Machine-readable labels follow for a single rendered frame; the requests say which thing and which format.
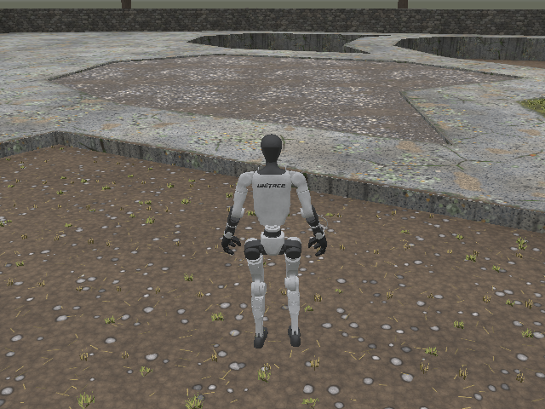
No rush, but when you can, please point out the right robot hand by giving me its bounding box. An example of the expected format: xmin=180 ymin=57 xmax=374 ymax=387
xmin=308 ymin=236 xmax=327 ymax=256

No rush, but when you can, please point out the left robot upper arm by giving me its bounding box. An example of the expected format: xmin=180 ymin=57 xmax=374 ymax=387
xmin=231 ymin=171 xmax=254 ymax=218

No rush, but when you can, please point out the robot right foot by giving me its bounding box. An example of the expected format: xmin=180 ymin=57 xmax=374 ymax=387
xmin=288 ymin=325 xmax=301 ymax=347

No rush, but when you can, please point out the right robot forearm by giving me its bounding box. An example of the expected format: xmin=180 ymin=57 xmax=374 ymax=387
xmin=306 ymin=205 xmax=324 ymax=239

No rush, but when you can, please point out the left robot hand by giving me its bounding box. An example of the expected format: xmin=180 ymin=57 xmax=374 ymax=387
xmin=221 ymin=235 xmax=241 ymax=255

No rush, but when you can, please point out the right robot upper arm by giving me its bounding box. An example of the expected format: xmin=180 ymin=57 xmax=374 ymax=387
xmin=290 ymin=171 xmax=314 ymax=218

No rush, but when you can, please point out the humanoid robot head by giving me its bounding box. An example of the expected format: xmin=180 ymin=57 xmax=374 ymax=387
xmin=257 ymin=134 xmax=286 ymax=175

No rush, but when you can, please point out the left robot forearm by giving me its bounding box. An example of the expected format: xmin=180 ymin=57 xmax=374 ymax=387
xmin=224 ymin=206 xmax=240 ymax=239

